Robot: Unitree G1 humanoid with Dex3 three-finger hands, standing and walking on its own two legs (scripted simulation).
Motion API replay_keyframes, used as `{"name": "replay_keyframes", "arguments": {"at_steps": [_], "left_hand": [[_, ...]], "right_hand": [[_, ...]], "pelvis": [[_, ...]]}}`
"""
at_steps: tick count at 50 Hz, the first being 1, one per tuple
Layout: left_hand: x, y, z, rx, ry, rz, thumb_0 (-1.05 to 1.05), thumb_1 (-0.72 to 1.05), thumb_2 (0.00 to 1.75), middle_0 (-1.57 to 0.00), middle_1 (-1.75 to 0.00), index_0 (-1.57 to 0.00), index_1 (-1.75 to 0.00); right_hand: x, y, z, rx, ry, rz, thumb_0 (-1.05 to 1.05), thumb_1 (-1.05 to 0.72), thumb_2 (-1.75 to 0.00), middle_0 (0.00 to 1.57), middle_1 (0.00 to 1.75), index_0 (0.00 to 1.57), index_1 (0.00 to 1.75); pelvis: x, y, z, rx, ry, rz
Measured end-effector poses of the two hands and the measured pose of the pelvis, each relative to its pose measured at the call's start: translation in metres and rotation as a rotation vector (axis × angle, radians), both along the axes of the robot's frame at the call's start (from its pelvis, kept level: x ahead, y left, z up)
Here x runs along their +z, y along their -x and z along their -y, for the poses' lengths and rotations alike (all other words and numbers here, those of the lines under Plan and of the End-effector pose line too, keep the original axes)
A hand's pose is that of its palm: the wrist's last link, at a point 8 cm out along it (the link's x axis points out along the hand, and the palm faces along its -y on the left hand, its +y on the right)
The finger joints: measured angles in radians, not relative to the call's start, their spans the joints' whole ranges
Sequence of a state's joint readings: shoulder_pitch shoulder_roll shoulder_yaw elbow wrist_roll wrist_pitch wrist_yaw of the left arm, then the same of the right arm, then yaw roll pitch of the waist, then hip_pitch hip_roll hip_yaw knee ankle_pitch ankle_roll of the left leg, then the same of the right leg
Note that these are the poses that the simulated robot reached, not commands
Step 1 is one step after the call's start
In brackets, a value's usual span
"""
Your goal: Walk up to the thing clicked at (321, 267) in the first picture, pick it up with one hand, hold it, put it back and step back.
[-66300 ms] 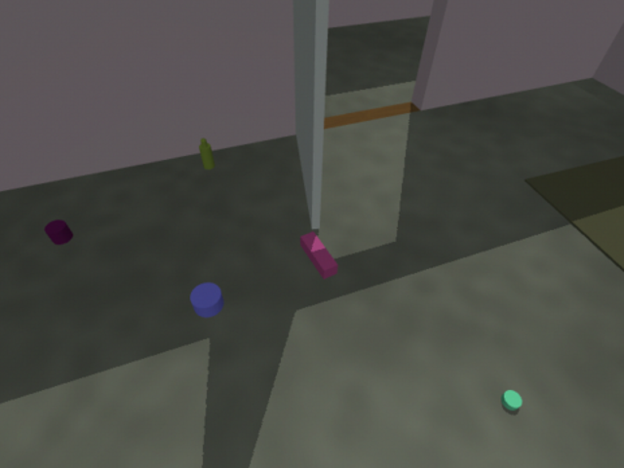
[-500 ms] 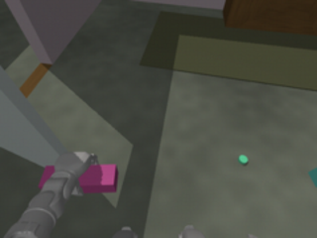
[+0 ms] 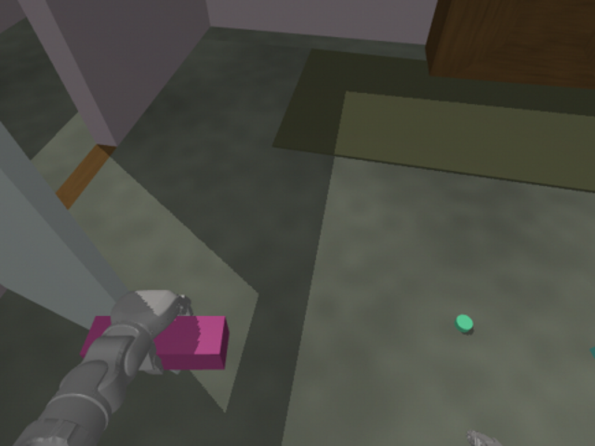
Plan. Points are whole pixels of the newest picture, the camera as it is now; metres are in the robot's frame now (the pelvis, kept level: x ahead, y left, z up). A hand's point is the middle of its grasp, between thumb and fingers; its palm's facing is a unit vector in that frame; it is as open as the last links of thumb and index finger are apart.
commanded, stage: hold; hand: left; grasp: from above
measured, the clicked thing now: (160, 342) +0.30 +0.23 -0.10
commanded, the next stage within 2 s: crouch in 1.58 s
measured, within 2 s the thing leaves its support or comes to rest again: neither
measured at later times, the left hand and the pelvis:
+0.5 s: hand (151, 337) +0.29 +0.22 -0.04, palm faces -0.49 -0.04 -0.87, open 9.2 cm; pelvis +0.00 +0.00 +0.01, yaw -1 degrees
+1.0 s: hand (145, 342) +0.27 +0.22 -0.02, palm faces -0.48 -0.03 -0.88, open 9.2 cm; pelvis -0.01 +0.00 +0.02, yaw -1 degrees
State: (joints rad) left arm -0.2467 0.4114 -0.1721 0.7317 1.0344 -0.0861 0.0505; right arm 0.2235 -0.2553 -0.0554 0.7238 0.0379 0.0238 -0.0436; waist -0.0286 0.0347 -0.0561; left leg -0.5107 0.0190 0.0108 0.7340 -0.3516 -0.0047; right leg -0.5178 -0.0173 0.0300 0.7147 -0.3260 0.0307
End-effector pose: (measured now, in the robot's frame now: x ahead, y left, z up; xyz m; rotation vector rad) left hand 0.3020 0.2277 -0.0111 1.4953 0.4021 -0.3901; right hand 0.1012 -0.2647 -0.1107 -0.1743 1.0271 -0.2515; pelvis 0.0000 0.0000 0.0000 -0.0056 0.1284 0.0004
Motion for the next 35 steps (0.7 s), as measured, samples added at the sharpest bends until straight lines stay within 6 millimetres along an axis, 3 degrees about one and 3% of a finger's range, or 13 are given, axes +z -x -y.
{"name": "replay_keyframes", "arguments": {"at_steps": [15,35], "left_hand": [[0.017,0.000,0.003,-0.017,0.003,-0.008,-0.01,0.07,0.40,-0.82,-0.45,-0.84,-0.40],[0.034,0.016,0.006,-0.034,0.009,-0.005,-0.01,0.08,0.39,-0.82,-0.45,-0.84,-0.40]], "right_hand": [[0.009,-0.005,0.001,-0.007,-0.005,0.024,0.01,-0.90,-0.89,0.20,0.30,0.20,0.30],[0.016,-0.009,-0.004,0.006,-0.017,0.073,0.01,-0.90,-0.89,0.20,0.30,0.20,0.30]], "pelvis": [[0.007,-0.003,0.000,-0.008,-0.003,0.030],[0.012,0.008,0.001,-0.013,-0.007,0.070]]}}
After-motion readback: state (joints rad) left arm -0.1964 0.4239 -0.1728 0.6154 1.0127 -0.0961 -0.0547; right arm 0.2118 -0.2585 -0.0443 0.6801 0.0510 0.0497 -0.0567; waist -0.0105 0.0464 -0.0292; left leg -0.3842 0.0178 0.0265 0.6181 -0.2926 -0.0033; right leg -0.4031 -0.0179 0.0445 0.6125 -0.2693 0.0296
